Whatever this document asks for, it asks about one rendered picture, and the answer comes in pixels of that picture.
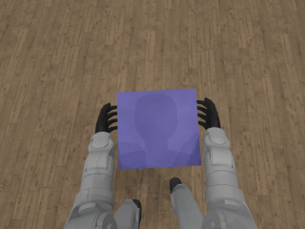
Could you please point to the robot right hand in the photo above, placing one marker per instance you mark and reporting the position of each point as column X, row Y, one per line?
column 211, row 118

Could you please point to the robot left hand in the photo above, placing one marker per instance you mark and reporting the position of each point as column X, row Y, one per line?
column 103, row 122

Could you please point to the carton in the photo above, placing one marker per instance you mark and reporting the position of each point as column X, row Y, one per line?
column 157, row 129

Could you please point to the robot left upper arm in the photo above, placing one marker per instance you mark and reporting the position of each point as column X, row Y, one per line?
column 97, row 220

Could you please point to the robot right foot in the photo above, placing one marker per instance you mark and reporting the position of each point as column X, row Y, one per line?
column 173, row 182

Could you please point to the left robot forearm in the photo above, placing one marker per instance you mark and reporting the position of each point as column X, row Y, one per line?
column 95, row 192

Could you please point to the robot right upper arm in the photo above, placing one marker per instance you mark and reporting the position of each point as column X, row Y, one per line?
column 219, row 218

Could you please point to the robot right shin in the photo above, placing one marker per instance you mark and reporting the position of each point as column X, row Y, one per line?
column 180, row 186

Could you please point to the right robot forearm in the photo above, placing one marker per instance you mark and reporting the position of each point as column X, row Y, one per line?
column 222, row 188

